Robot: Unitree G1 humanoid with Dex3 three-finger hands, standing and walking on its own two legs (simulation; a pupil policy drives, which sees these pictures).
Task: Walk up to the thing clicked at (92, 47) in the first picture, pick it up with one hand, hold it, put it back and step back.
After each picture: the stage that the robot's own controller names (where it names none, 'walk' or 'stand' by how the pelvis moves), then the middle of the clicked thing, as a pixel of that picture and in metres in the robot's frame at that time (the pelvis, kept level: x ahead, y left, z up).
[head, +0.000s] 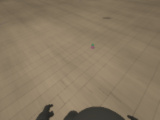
stand; (92, 46) +1.56 -0.03 -0.72
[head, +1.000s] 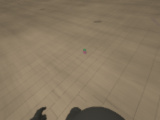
walk; (84, 51) +1.44 +0.24 -0.70
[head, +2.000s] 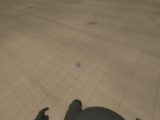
walk; (77, 64) +0.95 +0.30 -0.71
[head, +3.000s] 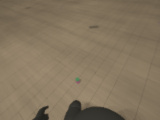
walk; (77, 80) +0.61 +0.23 -0.71
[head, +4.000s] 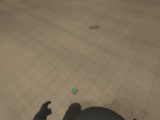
stand; (74, 91) +0.39 +0.21 -0.70
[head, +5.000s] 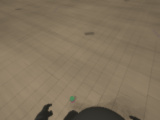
stand; (72, 99) +0.33 +0.21 -0.72
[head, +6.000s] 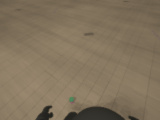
stand; (71, 100) +0.33 +0.22 -0.73
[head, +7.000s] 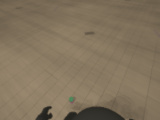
stand; (71, 100) +0.32 +0.22 -0.73
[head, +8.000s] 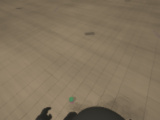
stand; (71, 100) +0.32 +0.22 -0.73
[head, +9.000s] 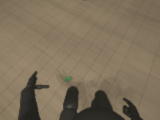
go down; (68, 79) +0.36 +0.22 -0.56
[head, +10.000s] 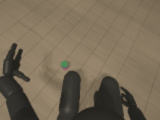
go down; (64, 65) +0.40 +0.25 -0.32
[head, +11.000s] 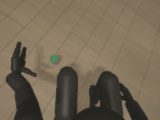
close in; (55, 60) +0.39 +0.27 -0.27
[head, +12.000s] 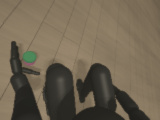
close; (29, 59) +0.38 +0.29 -0.21
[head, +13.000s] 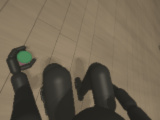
close; (25, 59) +0.37 +0.30 -0.21
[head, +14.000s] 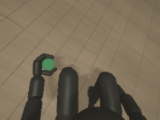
lift; (48, 65) +0.31 +0.29 -0.10
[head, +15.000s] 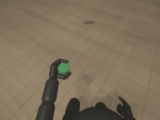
lift; (64, 72) +0.32 +0.18 +0.04
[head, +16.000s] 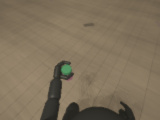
hold; (67, 73) +0.33 +0.17 +0.01
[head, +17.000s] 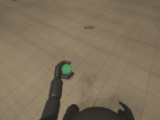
hold; (67, 72) +0.33 +0.17 +0.01
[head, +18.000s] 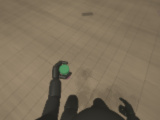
crouch; (65, 72) +0.34 +0.18 -0.04
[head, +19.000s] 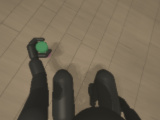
lower; (44, 50) +0.45 +0.28 -0.10
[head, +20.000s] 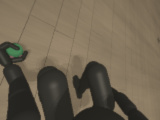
lower; (17, 53) +0.41 +0.31 -0.22
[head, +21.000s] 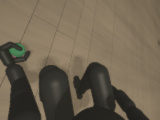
lower; (19, 53) +0.40 +0.31 -0.22
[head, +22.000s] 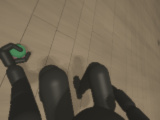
lower; (19, 54) +0.40 +0.31 -0.22
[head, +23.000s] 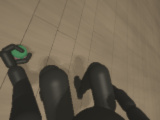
lower; (21, 55) +0.39 +0.31 -0.22
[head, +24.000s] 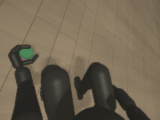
open; (27, 56) +0.39 +0.28 -0.22
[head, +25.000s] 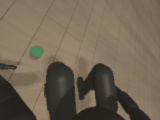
stand; (35, 54) +0.38 +0.27 -0.22
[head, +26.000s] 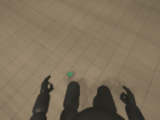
walk; (70, 75) +0.39 +0.21 -0.50
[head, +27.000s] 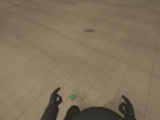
stand; (72, 97) +0.35 +0.19 -0.66
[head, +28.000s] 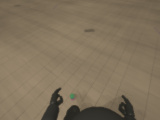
stand; (72, 97) +0.35 +0.20 -0.67
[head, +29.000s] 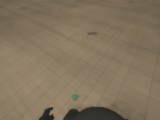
stand; (74, 97) +0.36 +0.18 -0.72
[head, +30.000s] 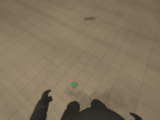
walk; (73, 85) +0.41 +0.16 -0.71
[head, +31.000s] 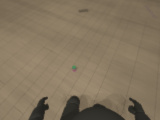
walk; (74, 68) +0.66 +0.23 -0.69
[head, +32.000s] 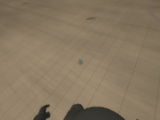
stand; (80, 62) +0.95 +0.25 -0.70
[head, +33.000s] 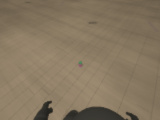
stand; (80, 64) +0.96 +0.19 -0.72
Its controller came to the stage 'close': yes
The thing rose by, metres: 0.71
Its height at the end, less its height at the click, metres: +0.00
